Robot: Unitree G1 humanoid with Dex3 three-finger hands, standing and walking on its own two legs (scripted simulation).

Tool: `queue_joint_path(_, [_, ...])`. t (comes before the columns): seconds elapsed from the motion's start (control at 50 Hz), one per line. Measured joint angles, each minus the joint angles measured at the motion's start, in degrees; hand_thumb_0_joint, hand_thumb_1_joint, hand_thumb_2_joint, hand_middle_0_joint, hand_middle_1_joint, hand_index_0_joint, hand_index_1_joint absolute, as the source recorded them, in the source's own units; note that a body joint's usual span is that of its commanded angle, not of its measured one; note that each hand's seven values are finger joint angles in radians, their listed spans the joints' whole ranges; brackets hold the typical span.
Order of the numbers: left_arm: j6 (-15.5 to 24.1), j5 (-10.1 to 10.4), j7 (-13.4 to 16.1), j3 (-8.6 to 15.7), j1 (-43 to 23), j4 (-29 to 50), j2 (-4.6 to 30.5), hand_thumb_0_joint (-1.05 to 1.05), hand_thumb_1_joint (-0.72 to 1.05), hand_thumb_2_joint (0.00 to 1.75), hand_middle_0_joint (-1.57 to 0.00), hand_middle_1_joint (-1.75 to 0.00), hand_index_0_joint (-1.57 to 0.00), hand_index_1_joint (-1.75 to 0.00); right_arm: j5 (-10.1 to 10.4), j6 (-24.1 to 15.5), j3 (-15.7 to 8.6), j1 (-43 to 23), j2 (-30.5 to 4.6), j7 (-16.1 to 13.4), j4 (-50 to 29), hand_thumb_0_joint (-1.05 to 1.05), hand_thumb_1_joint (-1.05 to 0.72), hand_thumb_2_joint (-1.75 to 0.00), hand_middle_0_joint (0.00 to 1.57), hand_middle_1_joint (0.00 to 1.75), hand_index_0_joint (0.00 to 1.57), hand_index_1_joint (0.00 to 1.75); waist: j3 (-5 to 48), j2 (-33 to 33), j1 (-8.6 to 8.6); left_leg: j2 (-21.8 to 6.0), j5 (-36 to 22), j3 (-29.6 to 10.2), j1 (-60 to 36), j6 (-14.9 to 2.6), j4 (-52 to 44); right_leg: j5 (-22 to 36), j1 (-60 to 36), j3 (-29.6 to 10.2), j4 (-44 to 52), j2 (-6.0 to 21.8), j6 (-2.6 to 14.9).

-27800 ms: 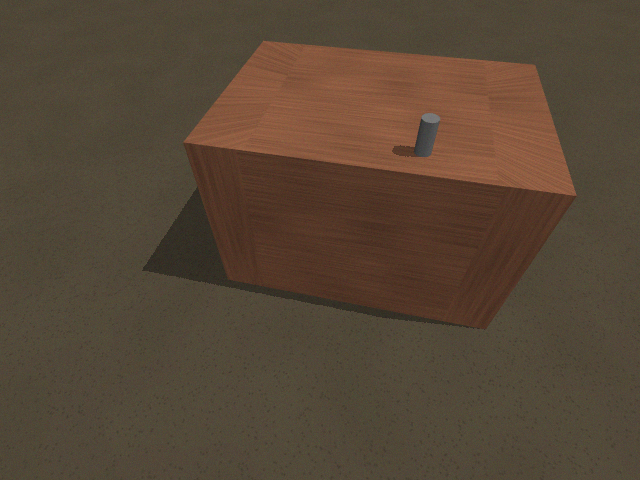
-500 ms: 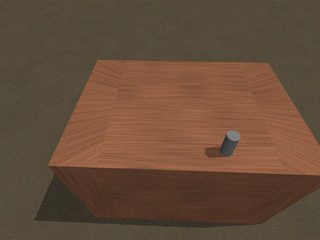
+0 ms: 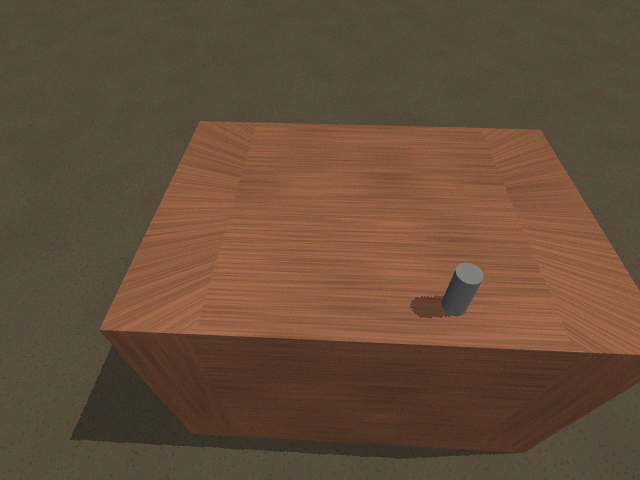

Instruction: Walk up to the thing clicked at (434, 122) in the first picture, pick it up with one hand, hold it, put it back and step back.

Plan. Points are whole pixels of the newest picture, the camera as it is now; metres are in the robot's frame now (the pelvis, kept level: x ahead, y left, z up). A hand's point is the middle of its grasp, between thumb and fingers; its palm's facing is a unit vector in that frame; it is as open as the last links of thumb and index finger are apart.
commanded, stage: stand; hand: right
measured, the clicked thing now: (461, 290) +0.43 -0.22 -0.08
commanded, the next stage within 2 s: none
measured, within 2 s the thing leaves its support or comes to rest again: neither
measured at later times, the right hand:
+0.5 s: hand out of the picture +0.06 -0.26 -0.16, palm faces -0.04 +0.94 -0.35, open 7.5 cm
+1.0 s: hand out of the picture +0.07 -0.26 -0.16, palm faces -0.04 +0.94 -0.35, open 7.4 cm
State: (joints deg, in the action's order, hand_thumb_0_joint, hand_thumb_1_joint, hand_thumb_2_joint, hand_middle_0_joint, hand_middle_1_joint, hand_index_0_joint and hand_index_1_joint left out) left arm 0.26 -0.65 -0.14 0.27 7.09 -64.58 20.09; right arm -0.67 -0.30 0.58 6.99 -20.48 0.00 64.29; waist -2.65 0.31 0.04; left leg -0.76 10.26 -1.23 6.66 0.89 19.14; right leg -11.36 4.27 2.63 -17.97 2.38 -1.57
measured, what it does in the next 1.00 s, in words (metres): stands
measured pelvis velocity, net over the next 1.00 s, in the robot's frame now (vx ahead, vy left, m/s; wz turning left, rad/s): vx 0.00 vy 0.00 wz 0.01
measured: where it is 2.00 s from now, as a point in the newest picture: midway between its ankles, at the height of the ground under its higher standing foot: outside the picture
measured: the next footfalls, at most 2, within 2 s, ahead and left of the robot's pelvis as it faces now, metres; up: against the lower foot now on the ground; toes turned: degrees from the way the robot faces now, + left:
none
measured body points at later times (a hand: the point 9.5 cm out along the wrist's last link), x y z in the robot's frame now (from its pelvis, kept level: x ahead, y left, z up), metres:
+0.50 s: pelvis +0.00 +0.00 +0.00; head +0.00 +0.00 +0.45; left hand +0.06 +0.30 -0.13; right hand +0.06 -0.30 -0.13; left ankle +0.00 +0.13 -0.75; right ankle -0.02 -0.13 -0.75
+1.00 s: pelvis +0.00 +0.00 +0.00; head +0.01 +0.00 +0.45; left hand +0.07 +0.30 -0.13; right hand +0.08 -0.30 -0.13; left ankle +0.00 +0.13 -0.75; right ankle -0.02 -0.13 -0.75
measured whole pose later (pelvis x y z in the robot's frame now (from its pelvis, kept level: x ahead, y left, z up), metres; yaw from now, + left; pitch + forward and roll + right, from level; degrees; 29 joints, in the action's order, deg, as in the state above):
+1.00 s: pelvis +0.00 +0.00 +0.00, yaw +0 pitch -2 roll +0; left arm 0.5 -0.6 -0.1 0.3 7.4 -64.1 20.1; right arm -0.6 -0.2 0.5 6.9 -20.2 0.2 64.1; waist -2.7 0.2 0.0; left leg -0.7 10.3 -1.7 7.1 1.0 19.3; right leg -11.5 4.4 3.1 -18.0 2.4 -1.5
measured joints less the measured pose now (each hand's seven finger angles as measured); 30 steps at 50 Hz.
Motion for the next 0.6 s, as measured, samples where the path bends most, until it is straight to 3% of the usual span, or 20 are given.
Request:
queue_joint_path(0.14, [0.0, 0.0, 0.0, 0.0, 0.2, 0.1, 0.0, 0.01, 0.90, 0.90, -0.21, -0.30, -0.20, -0.30, 0.0, 0.1, 0.0, 0.0, 0.1, 0.0, -0.1, 0.00, -0.27, -0.72, 0.19, 0.28, 0.19, 0.28, 0.1, -0.1, 0.02, 0.0, -0.1, -0.1, 0.0, 0.00, 0.1, 0.1, -0.1, 0.0, 0.0, 0.0, 0.01])
queue_joint_path(0.28, [0.0, 0.0, -0.1, 0.1, 0.4, 0.2, 0.0, 0.01, 0.90, 0.90, -0.21, -0.30, -0.20, -0.30, 0.0, 0.0, 0.0, 0.0, 0.2, 0.1, -0.1, 0.00, -0.69, -0.85, 0.20, 0.30, 0.20, 0.30, 0.2, -0.2, 0.01, 0.1, -0.3, -0.1, 0.1, -0.01, -0.1, 0.2, 0.1, 0.0, -0.1, 0.1, 0.00])
queue_joint_path(0.4, [0.0, -0.1, -0.1, 0.1, 0.5, 0.3, 0.0, 0.01, 0.90, 0.90, -0.21, -0.30, -0.20, -0.30, 0.0, 0.1, -0.1, 0.3, 0.1, 0.1, 0.0, 0.00, -0.84, -0.89, 0.20, 0.30, 0.20, 0.30, 0.1, -0.2, -0.01, 0.2, -0.5, -0.2, 0.3, -0.03, -0.2, 0.2, 0.4, 0.2, -0.2, 0.1, 0.00])
queue_joint_path(0.6, [0.1, 0.0, -0.1, 0.1, 0.7, 0.3, 0.0, 0.01, 0.90, 0.90, -0.21, -0.30, -0.20, -0.30, 0.0, 0.1, -0.1, 0.4, 0.1, 0.3, 0.2, 0.00, -0.89, -0.90, 0.20, 0.30, 0.20, 0.30, -0.1, -0.3, -0.03, 0.1, -0.5, -0.3, 0.5, 0.05, -0.1, 0.2, 0.6, 0.3, -0.3, 0.1, 0.06])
